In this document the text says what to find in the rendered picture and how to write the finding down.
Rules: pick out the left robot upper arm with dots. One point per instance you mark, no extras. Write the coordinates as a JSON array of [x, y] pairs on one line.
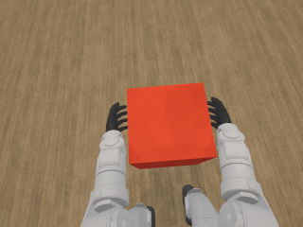
[[113, 217]]

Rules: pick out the right robot forearm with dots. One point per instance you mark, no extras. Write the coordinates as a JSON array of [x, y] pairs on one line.
[[238, 176]]

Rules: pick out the left robot forearm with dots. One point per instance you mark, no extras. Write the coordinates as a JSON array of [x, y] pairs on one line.
[[110, 179]]

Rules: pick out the robot left hand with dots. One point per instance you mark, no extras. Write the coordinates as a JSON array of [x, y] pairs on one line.
[[112, 124]]

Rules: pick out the left robot thigh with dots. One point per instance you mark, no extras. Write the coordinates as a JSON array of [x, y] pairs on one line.
[[142, 217]]

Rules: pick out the carton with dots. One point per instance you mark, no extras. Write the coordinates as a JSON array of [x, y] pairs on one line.
[[169, 125]]

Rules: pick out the right robot thigh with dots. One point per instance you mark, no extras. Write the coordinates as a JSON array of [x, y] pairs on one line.
[[200, 210]]

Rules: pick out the right robot upper arm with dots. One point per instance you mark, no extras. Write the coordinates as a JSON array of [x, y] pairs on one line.
[[236, 213]]

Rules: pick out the robot right hand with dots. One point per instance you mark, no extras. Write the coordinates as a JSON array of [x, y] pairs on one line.
[[221, 115]]

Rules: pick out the robot thigh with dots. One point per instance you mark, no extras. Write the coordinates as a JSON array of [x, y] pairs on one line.
[[142, 217], [200, 210]]

